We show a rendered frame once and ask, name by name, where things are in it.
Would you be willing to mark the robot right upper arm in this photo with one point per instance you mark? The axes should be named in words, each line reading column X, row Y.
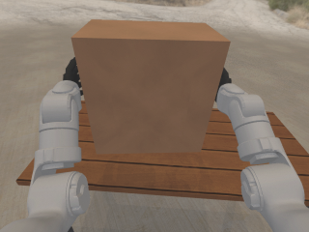
column 274, row 190

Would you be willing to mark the robot left upper arm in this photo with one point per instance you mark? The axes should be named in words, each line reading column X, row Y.
column 54, row 203

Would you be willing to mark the right robot forearm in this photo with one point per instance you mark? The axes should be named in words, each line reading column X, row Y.
column 256, row 140

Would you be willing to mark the left robot forearm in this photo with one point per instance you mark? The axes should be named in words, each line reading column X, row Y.
column 58, row 131

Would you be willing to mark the robot left hand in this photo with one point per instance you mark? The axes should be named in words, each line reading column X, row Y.
column 71, row 74

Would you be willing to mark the robot right hand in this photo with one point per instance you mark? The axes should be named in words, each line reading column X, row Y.
column 223, row 80

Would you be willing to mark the table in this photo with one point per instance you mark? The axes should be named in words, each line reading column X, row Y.
column 213, row 173

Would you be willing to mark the carton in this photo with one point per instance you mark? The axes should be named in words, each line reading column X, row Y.
column 149, row 86

